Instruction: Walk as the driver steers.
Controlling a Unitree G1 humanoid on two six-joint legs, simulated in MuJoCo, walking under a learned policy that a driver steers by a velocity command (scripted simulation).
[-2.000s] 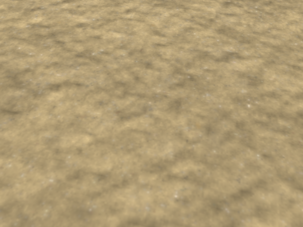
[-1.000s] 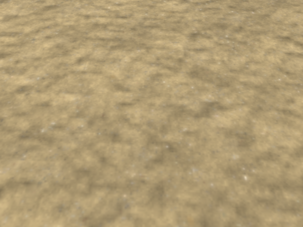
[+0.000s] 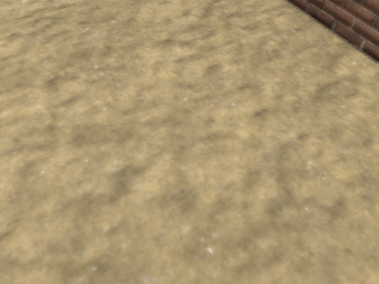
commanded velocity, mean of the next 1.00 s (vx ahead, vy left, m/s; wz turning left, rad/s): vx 0.01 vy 0.00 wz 0.43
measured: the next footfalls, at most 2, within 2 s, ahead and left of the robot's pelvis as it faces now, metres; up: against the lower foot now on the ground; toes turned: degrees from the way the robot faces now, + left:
right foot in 0.10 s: +0.08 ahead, -0.14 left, +0.00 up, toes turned +5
left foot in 0.40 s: +0.05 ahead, +0.10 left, +0.00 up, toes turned +13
